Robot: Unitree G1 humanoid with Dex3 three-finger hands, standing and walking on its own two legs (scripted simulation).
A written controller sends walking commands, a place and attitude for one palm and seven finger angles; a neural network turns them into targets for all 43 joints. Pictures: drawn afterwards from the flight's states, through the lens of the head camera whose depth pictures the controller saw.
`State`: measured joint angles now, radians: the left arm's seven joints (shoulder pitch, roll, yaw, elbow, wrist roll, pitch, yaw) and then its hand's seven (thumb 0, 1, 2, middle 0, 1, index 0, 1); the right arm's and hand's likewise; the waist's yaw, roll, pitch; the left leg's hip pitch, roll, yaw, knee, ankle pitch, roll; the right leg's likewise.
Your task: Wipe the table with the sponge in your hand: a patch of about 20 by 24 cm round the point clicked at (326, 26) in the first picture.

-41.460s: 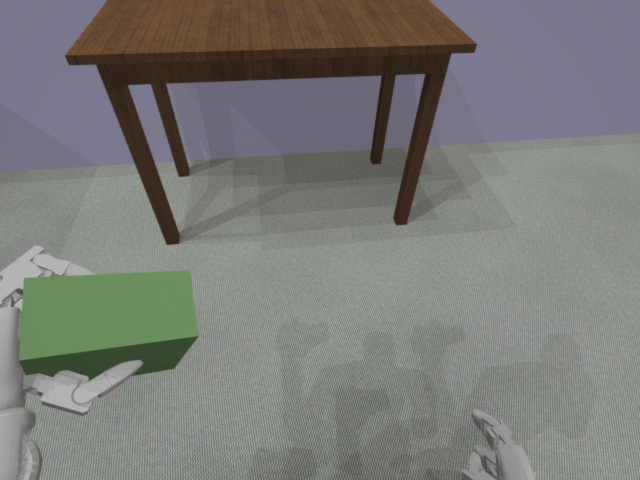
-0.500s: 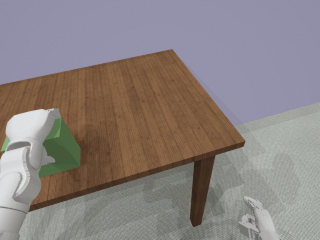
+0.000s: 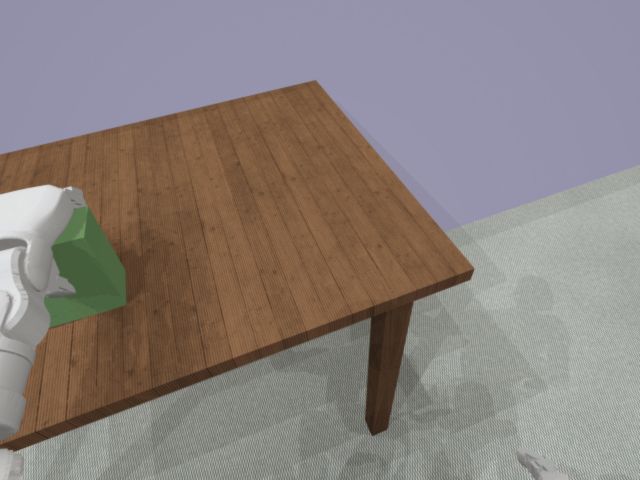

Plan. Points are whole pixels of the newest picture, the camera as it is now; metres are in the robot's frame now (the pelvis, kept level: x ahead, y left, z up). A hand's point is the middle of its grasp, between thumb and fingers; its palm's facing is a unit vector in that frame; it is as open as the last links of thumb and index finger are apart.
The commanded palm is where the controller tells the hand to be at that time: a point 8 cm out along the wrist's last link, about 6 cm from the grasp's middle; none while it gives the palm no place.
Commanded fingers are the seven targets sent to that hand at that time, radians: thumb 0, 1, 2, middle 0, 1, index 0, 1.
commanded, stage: wipe forward along the first lane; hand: left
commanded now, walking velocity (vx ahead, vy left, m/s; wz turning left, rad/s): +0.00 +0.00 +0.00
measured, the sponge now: (65, 281) +0.32 +0.37 +0.09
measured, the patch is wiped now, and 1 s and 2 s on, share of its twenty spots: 0.30 0.35 0.50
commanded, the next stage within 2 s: slide across to the middle lane in 0.92 s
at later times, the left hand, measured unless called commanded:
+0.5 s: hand (54, 224) +0.37 +0.39 +0.14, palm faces -0.08 +0.02 -1.00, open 10.1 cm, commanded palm +0.36 +0.38 +0.17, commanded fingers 0.00 0.10 1.30 -1.20 -1.60 -1.20 -1.60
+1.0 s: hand (51, 200) +0.42 +0.42 +0.14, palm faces -0.14 +0.03 -0.99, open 10.1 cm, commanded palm +0.41 +0.40 +0.17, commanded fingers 0.00 0.10 1.30 -1.20 -1.60 -1.20 -1.60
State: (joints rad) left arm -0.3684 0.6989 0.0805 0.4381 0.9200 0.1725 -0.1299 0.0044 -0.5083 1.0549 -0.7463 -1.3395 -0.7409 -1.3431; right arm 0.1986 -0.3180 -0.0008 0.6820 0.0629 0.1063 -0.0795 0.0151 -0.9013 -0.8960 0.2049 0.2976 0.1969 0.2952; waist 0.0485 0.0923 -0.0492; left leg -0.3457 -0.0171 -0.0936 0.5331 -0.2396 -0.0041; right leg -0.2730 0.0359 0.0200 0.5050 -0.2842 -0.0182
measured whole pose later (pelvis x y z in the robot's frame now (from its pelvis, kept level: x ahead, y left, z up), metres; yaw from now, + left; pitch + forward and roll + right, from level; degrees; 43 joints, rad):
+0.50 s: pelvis +0.00 +0.02 +0.00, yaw +0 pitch +6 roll -1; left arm -0.57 0.72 0.07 0.67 0.97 0.10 -0.11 0.01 -0.51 1.06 -0.75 -1.34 -0.74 -1.34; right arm 0.21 -0.29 0.01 0.67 0.07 0.14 -0.07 0.01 -0.90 -0.90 0.21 0.30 0.20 0.30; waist 0.03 0.07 -0.07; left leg -0.41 -0.03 -0.09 0.56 -0.25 0.01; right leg -0.33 0.02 0.03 0.51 -0.29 0.00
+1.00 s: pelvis +0.01 +0.02 +0.00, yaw -1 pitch +10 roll -2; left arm -0.75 0.84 0.12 0.93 1.03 -0.04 -0.11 0.01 -0.51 1.06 -0.75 -1.34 -0.74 -1.35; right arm 0.29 -0.31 -0.01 0.69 0.06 0.17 -0.06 0.01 -0.90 -0.90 0.21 0.30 0.20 0.30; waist -0.01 0.05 -0.07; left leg -0.48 -0.02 -0.08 0.58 -0.27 0.02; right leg -0.39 0.03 0.03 0.50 -0.28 0.00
